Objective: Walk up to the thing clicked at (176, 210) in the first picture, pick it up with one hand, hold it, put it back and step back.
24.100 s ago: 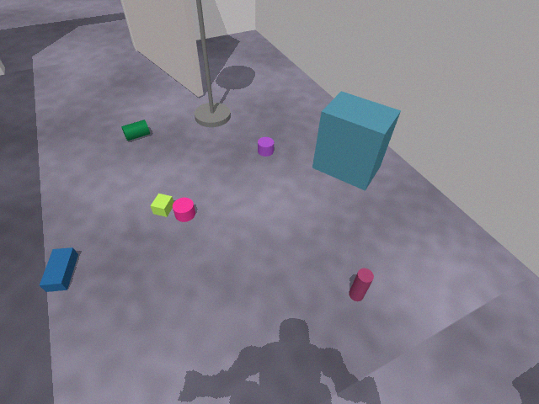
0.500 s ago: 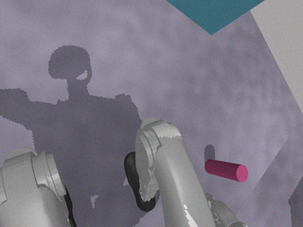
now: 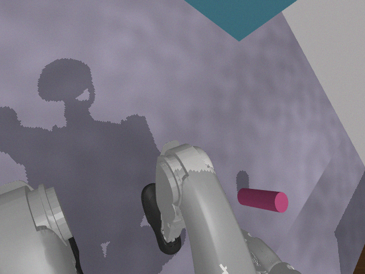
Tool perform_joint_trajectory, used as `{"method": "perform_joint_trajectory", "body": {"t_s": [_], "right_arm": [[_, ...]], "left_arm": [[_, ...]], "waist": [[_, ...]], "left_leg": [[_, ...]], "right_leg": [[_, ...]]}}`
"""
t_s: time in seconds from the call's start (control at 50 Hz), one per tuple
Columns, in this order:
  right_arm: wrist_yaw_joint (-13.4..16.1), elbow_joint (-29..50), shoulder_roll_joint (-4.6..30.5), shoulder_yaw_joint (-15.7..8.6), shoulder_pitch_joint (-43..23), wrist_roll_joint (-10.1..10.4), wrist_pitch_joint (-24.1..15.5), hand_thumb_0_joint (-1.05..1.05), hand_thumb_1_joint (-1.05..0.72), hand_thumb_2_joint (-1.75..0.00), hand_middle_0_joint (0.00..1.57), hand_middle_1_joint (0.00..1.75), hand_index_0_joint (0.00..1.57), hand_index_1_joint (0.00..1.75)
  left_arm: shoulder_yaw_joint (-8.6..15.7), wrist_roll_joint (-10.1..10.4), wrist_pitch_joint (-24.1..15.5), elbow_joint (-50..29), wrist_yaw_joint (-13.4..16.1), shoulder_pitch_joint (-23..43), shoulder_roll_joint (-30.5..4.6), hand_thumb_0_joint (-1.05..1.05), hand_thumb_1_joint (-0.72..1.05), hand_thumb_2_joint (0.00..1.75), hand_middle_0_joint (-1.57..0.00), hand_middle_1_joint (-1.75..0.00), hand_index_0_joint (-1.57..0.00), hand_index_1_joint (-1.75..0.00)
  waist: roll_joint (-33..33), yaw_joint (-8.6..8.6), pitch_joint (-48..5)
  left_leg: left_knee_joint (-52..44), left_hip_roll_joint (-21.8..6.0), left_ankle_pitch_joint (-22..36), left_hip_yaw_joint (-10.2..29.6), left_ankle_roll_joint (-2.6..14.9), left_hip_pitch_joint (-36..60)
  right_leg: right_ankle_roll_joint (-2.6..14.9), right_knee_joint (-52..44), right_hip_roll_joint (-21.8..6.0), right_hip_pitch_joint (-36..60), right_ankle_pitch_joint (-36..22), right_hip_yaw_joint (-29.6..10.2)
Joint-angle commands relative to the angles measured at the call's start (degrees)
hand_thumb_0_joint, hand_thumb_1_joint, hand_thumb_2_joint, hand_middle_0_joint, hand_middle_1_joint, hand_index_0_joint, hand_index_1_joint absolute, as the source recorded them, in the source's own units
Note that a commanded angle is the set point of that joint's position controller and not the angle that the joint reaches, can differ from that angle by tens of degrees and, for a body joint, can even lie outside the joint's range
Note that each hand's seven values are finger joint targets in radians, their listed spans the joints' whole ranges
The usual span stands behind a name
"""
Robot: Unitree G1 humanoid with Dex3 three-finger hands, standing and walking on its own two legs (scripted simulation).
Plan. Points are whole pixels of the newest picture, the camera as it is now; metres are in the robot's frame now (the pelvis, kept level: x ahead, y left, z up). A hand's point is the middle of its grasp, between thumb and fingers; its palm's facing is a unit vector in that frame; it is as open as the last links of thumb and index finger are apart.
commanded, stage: open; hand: left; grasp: from above
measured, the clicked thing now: out of the picture +0.45 +0.36 -0.27
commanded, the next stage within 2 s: withdraw in 0.88 s
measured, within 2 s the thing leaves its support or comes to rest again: neither
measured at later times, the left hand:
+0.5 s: hand out of the picture +0.44 +0.35 -0.23, palm faces -0.44 -0.15 -0.89, open 13.7 cm
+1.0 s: hand out of the picture +0.44 +0.35 -0.22, palm faces -0.44 -0.15 -0.89, open 14.2 cm
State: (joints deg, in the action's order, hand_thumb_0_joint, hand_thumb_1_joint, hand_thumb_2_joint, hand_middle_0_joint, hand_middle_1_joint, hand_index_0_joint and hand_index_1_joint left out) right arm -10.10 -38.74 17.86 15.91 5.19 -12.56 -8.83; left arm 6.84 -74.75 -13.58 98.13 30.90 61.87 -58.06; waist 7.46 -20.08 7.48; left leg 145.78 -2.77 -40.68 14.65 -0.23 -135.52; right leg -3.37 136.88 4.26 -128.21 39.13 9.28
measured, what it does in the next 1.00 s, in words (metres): stands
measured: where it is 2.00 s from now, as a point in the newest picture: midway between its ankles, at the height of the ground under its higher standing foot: (121, 251)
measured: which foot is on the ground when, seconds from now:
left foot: down 0.00-1.00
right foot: down 0.00-1.00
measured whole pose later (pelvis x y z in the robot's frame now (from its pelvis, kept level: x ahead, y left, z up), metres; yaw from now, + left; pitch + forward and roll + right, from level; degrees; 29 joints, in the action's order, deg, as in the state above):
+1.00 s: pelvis +0.00 +0.00 +0.00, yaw -1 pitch +28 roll -14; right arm -10.7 -37.3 18.6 17.8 5.3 -13.1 -9.3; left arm 4.8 -73.4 -13.8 96.3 29.6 61.8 -59.9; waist 7.9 -20.3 7.9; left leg 145.6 -2.5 -40.3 15.7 -0.5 -135.1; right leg -3.3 136.0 4.4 -127.4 38.5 10.2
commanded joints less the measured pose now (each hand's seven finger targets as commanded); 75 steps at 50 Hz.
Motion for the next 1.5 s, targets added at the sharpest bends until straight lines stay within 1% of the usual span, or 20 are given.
{"method": "perform_joint_trajectory", "body": {"t_s": [0.0,0.12,0.22,0.28,0.32,0.4,0.64,0.8,0.84,0.96,1.0,1.02,1.1,1.14,1.2,1.26,1.3,1.36,1.42,1.48], "right_arm": [[0.5,-0.3,18.2,-5.1,10.7,0.1,-0.5,0.00,-0.89,-0.89,0.20,0.30,0.20,0.30],[0.3,0.0,18.4,-5.0,10.7,0.0,-0.8,0.00,-0.89,-0.90,0.20,0.30,0.20,0.30],[-0.2,-0.3,18.8,-5.0,10.9,-0.4,-1.2,0.00,-0.89,-0.90,0.20,0.30,0.20,0.30],[-0.2,0.2,18.8,-4.8,10.3,-0.2,-1.2,0.00,-0.89,-0.90,0.20,0.30,0.20,0.30],[-0.4,0.0,18.8,-4.7,10.8,-0.3,-1.4,0.00,-0.89,-0.90,0.20,0.30,0.20,0.30],[-0.4,0.4,18.7,-4.5,10.4,-0.4,-1.1,0.00,-0.89,-0.90,0.20,0.30,0.20,0.30],[-0.3,0.8,18.9,-3.8,11.1,-0.3,-0.8,0.00,-0.88,-0.89,0.20,0.30,0.20,0.30],[-0.1,1.3,19.1,-3.8,10.5,-0.5,-0.5,0.00,-0.88,-0.90,0.20,0.30,0.20,0.30],[0.0,1.2,19.2,-3.9,10.1,-0.4,-0.5,0.00,-0.88,-0.90,0.20,0.30,0.20,0.30],[-0.1,1.0,18.8,-3.9,10.5,-0.5,-0.7,0.00,-0.88,-0.89,0.20,0.30,0.20,0.30],[0.0,1.5,18.9,-3.7,10.0,-0.5,-0.6,0.00,-0.89,-0.90,0.20,0.30,0.20,0.30],[0.0,1.6,18.8,-3.8,10.2,-0.7,-0.6,0.00,-0.90,-0.90,0.20,0.30,0.20,0.30],[-0.3,1.2,18.3,-4.9,10.8,-0.3,-0.6,0.00,-0.90,-0.90,0.20,0.30,0.20,0.30],[-0.5,1.9,18.3,-5.8,10.6,0.1,-0.6,0.00,-0.90,-0.90,0.20,0.30,0.20,0.30],[-0.9,1.5,17.7,-8.2,11.1,0.9,-0.2,0.00,-0.90,-0.90,0.20,0.30,0.20,0.30],[-1.6,1.4,16.5,-10.8,11.6,2.6,1.1,0.00,-0.90,-0.90,0.20,0.30,0.20,0.30],[-1.7,1.3,15.7,-12.6,12.3,3.8,2.4,0.00,-0.90,-0.90,0.20,0.30,0.20,0.30],[-1.0,0.3,15.2,-14.3,14.5,5.7,4.6,0.00,-0.90,-0.90,0.20,0.30,0.20,0.30],[0.1,0.3,14.4,-15.2,16.4,6.9,6.9,0.00,-0.89,-0.90,0.20,0.30,0.20,0.30],[1.7,1.2,13.4,-14.6,16.9,7.6,8.6,0.00,-0.89,-0.90,0.20,0.30,0.20,0.30]], "left_arm": [[0.1,1.0,0.4,-9.2,3.2,17.1,-16.0,0.00,0.23,0.94,-0.56,-0.96,-0.60,-0.92],[0.0,1.0,0.5,-8.6,3.5,16.6,-15.8,0.00,-0.24,0.91,-0.25,-0.99,-0.29,-0.95],[0.0,1.4,0.8,-10.1,3.2,17.7,-15.7,0.00,-0.44,0.99,-0.10,-1.05,-0.12,-1.02],[-0.2,1.7,1.0,-10.1,3.0,17.2,-16.1,0.00,-0.50,1.04,-0.07,-1.08,-0.08,-1.06],[-0.9,2.0,1.4,-8.3,2.4,16.3,-14.4,0.00,-0.50,1.03,-0.06,-1.08,-0.08,-1.06],[-0.8,2.5,1.3,-8.2,1.8,15.1,-15.4,0.00,-0.50,1.04,-0.06,-1.08,-0.08,-1.07],[-0.6,3.5,0.0,-9.8,0.5,14.8,-15.9,0.00,-0.50,0.97,-0.04,-1.03,-0.06,-1.01],[-1.4,2.7,-0.2,-9.4,0.4,15.1,-15.1,0.00,-0.51,0.98,-0.04,-1.02,-0.05,-1.01],[-0.8,2.8,-0.4,-10.1,0.7,15.1,-15.9,0.00,-0.50,0.96,-0.04,-1.02,-0.05,-1.01],[-1.7,2.0,-0.2,-8.7,0.9,15.2,-14.8,0.00,-0.48,0.94,-0.04,-1.04,-0.06,-1.01],[-0.4,2.8,-0.3,-9.4,1.6,14.3,-16.4,0.00,-0.52,0.97,-0.05,-1.02,-0.07,-0.99],[-0.3,2.5,-0.3,-9.5,1.7,13.7,-16.0,0.00,-0.52,0.97,-0.05,-1.02,-0.07,-0.99],[1.5,2.1,0.9,-15.8,1.7,14.4,-17.8,0.00,-0.52,0.97,-0.05,-1.01,-0.07,-0.99],[3.5,3.1,1.6,-21.1,1.5,14.5,-19.3,0.00,-0.54,0.98,-0.05,-1.01,-0.07,-0.99],[5.2,3.8,3.3,-27.9,-0.2,12.7,-18.5,0.00,-0.54,0.98,-0.05,-1.00,-0.06,-0.99],[4.1,5.7,5.4,-34.1,-4.1,11.5,-14.3,0.00,-0.54,0.99,-0.05,-1.00,-0.06,-0.99],[1.9,6.7,7.1,-34.6,-7.3,9.8,-9.6,0.00,-0.54,1.00,-0.05,-1.00,-0.06,-1.00],[-2.7,9.0,8.8,-33.4,-13.3,11.2,-2.7,0.00,-0.54,1.01,-0.06,-1.01,-0.05,-1.01],[-4.4,9.5,9.3,-34.1,-18.9,11.2,-1.9,0.00,-0.51,1.00,-0.06,-1.02,-0.06,-1.02],[-6.5,10.9,8.5,-32.8,-23.3,12.5,0.6,0.00,-0.50,1.00,-0.05,-1.02,-0.06,-1.01]], "waist": [[-30.6,-1.50,-37.5],[-31.7,-1.86,-36.3],[-32.3,-2.42,-36.5],[-33.1,-1.80,-37.9],[-32.4,-2.69,-35.8],[-32.0,-1.77,-36.1],[-30.5,-2.20,-37.1],[-30.8,-2.47,-34.9],[-31.3,-1.66,-36.4],[-30.7,-2.29,-35.7],[-31.0,-0.99,-37.0],[-31.3,-1.29,-37.1],[-35.3,0.38,-41.5],[-36.9,1.82,-44.4],[-39.9,3.77,-48.1],[-41.8,5.74,-51.7],[-38.6,5.92,-51.1],[-31.4,3.76,-46.1],[-26.9,4.17,-45.8],[-20.5,2.72,-42.4]], "left_leg": [[-14.4,-1.2,13.1,-6.2,0.85,29.5],[-15.0,-1.3,12.1,-5.7,0.55,29.3],[-14.9,-1.3,12.7,-5.7,0.42,30.1],[-15.2,-1.5,13.5,-5.2,0.17,31.5],[-15.1,-1.3,13.5,-5.1,0.19,30.7],[-14.8,-1.3,12.7,-5.8,0.54,29.1],[-14.6,-1.3,14.4,-5.5,0.69,29.3],[-15.6,-1.2,11.5,-5.0,0.47,29.3],[-15.7,-1.3,12.1,-4.8,0.29,30.2],[-15.1,-1.3,12.2,-5.3,0.61,29.5],[-15.3,-1.3,13.3,-5.5,0.54,29.6],[-15.5,-1.2,13.3,-5.5,0.43,30.0],[-15.2,-1.4,16.3,-6.1,0.20,33.1],[-15.9,-1.1,17.2,-6.7,0.05,33.8],[-16.8,-0.9,18.3,-7.4,-0.14,36.0],[-19.2,-0.5,17.0,-7.9,-0.21,37.2],[-20.7,-0.2,14.1,-8.6,0.32,35.5],[-24.1,0.1,10.4,-7.8,0.86,34.2],[-25.6,0.7,10.0,-8.4,1.43,33.1],[-25.8,1.1,9.9,-9.0,2.24,29.7]], "right_leg": [[4.51,-11.9,1.9,19.4,-16.0,5.5],[4.75,-11.2,1.8,18.2,-15.1,5.9],[4.53,-11.1,1.7,18.1,-15.5,6.2],[4.73,-11.0,1.8,18.0,-16.1,6.3],[4.65,-10.7,1.6,17.4,-16.2,6.5],[4.60,-11.8,1.9,19.0,-15.8,6.0],[4.35,-12.1,2.0,21.1,-17.1,6.2],[4.61,-12.1,1.9,18.5,-14.5,6.7],[4.66,-11.8,2.0,18.4,-14.9,6.8],[4.66,-12.2,2.2,18.5,-15.1,6.2],[4.60,-12.3,2.1,20.0,-16.1,6.2],[4.59,-12.1,2.0,20.0,-16.0,6.5],[4.73,-11.6,2.0,20.7,-18.3,5.6],[4.78,-11.6,1.5,20.9,-18.9,5.5],[5.05,-11.8,1.2,20.2,-19.4,4.6],[5.51,-12.5,0.9,18.2,-17.4,3.4],[5.41,-14.7,0.6,17.8,-15.5,2.7],[5.41,-17.9,0.4,16.7,-12.8,2.3],[5.50,-20.1,0.3,20.1,-12.1,0.8],[5.36,-22.5,0.1,22.0,-11.6,0.3]]}}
